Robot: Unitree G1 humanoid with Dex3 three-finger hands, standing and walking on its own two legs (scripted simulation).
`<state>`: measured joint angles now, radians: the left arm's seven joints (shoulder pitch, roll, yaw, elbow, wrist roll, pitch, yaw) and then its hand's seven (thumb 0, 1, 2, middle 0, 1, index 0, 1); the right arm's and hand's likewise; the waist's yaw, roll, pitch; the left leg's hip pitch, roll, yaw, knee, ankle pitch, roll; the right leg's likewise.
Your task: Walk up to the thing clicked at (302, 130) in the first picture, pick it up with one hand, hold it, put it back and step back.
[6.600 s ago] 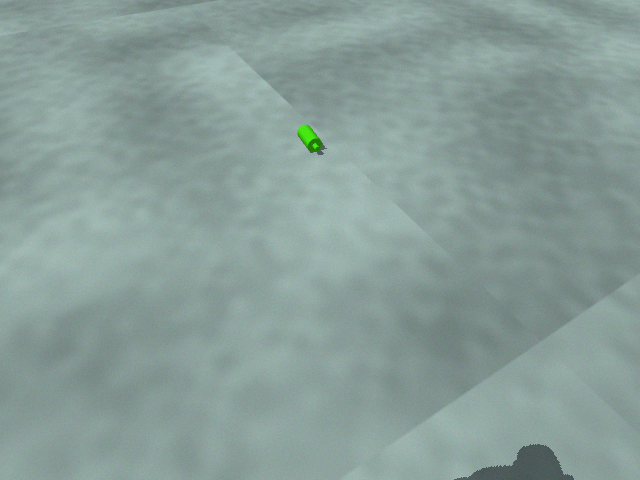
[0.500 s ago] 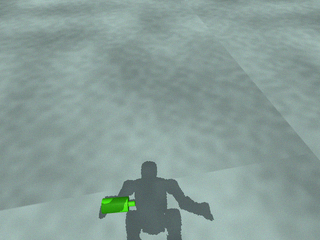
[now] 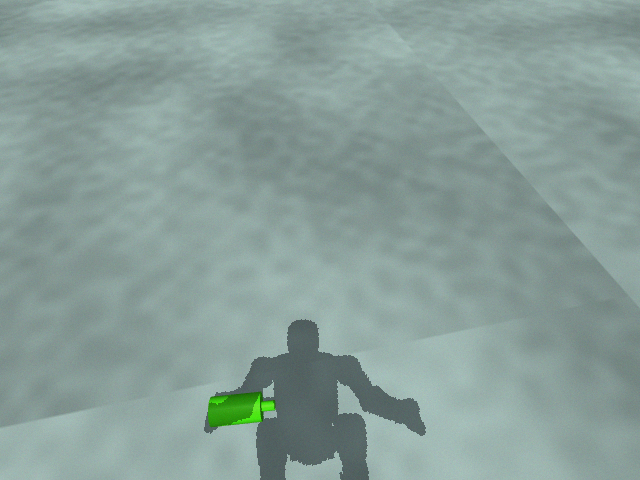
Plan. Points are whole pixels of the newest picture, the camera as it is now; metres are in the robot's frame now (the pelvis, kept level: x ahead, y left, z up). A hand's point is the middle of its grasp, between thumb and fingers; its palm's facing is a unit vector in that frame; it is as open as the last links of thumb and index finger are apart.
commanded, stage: stand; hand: left
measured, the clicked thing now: (243, 408) +0.47 +0.23 -0.74
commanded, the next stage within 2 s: none
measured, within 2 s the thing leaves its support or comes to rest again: neither
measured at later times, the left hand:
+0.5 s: hand out of the picture +0.05 +0.25 -0.15, palm faces -0.01 -0.94 -0.34, open 7.4 cm
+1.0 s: hand out of the picture +0.06 +0.26 -0.15, palm faces -0.01 -0.94 -0.35, open 7.4 cm
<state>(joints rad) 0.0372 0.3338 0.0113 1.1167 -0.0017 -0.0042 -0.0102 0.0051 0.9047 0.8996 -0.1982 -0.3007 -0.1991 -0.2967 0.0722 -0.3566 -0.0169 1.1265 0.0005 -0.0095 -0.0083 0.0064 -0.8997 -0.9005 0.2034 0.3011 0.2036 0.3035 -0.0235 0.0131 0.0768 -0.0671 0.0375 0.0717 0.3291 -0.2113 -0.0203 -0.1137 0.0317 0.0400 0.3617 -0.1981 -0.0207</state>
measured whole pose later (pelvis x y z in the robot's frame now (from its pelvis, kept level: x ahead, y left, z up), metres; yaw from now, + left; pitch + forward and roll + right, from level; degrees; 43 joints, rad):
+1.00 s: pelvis -0.01 +0.01 +0.00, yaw +1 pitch -2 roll +0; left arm 0.09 0.35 -0.01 1.13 0.01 -0.01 -0.01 0.00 0.90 0.90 -0.20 -0.30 -0.20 -0.30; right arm 0.09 -0.35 -0.01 1.16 -0.01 -0.01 0.01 0.01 -0.90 -0.90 0.20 0.30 0.20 0.30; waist -0.01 0.00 0.05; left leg -0.08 0.02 0.05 0.29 -0.17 -0.01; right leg -0.12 0.01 0.02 0.32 -0.16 -0.01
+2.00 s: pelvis +0.00 +0.00 +0.00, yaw +2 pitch -2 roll +0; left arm 0.10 0.35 -0.01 1.13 0.01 -0.01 0.00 0.00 0.90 0.90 -0.20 -0.30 -0.20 -0.30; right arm 0.10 -0.35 0.00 1.15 -0.01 -0.01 0.01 0.01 -0.90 -0.90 0.20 0.30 0.20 0.30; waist 0.00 0.01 0.05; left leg -0.07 0.02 0.04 0.29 -0.18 -0.01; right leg -0.10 0.01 0.01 0.31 -0.17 -0.01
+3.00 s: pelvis +0.00 +0.01 +0.00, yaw +2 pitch -2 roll +0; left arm 0.11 0.35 -0.01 1.12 0.01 -0.01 0.00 0.00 0.90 0.90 -0.20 -0.30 -0.20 -0.30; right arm 0.11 -0.35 0.00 1.14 -0.01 -0.01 0.00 0.01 -0.90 -0.90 0.20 0.30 0.20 0.30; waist 0.00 0.00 0.05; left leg -0.07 0.02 0.04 0.29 -0.18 -0.01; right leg -0.09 0.01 0.01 0.30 -0.18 -0.01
